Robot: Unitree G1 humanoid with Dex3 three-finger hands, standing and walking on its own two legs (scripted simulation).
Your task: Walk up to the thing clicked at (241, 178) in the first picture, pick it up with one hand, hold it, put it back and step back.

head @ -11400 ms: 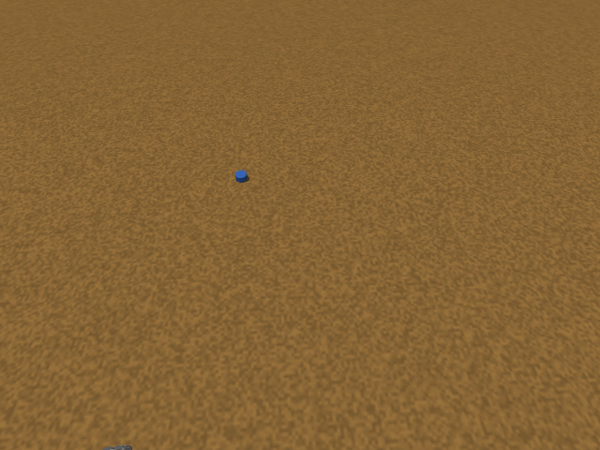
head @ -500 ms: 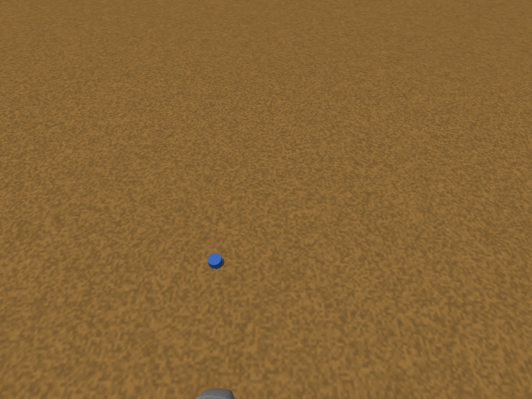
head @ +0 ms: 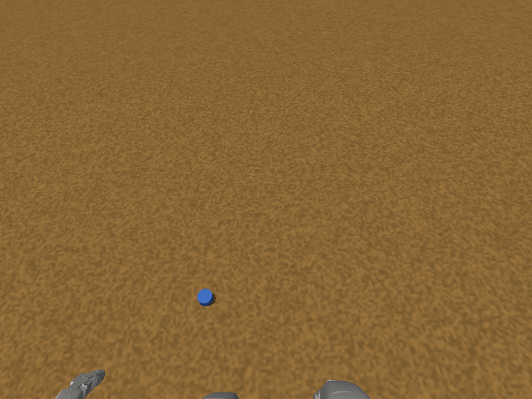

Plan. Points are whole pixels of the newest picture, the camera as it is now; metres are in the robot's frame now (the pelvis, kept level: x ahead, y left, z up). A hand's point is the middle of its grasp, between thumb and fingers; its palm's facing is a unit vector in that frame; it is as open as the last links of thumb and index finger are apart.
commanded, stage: walk up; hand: left
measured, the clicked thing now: (205, 297) +0.54 +0.29 -0.74
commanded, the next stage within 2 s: stand in 1.82 s
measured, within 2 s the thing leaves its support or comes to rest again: neither
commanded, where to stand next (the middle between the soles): +0.20 +0.00 m, yaw +1 degrees
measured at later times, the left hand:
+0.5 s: hand (110, 369) +0.18 +0.30 -0.15, palm faces -0.09 -0.94 -0.34, open 7.4 cm
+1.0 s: hand (149, 303) +0.29 +0.25 -0.13, palm faces -0.05 -0.94 -0.33, open 7.4 cm
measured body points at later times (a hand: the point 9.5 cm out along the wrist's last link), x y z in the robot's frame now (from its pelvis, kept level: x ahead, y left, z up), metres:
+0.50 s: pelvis +0.12 +0.03 +0.01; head +0.15 +0.06 +0.46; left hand +0.18 +0.35 -0.13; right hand +0.19 -0.29 -0.08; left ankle +0.18 +0.15 -0.72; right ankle +0.14 -0.12 -0.69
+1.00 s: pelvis +0.16 +0.01 +0.02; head +0.17 +0.01 +0.47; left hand +0.29 +0.30 -0.10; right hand +0.23 -0.29 -0.11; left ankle +0.18 +0.15 -0.72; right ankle +0.17 -0.12 -0.72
